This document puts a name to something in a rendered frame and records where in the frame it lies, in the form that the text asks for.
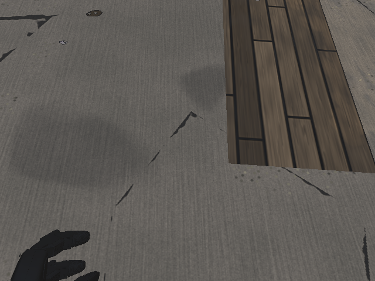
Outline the left robot hand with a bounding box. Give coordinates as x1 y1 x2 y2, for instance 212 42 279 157
11 229 100 281

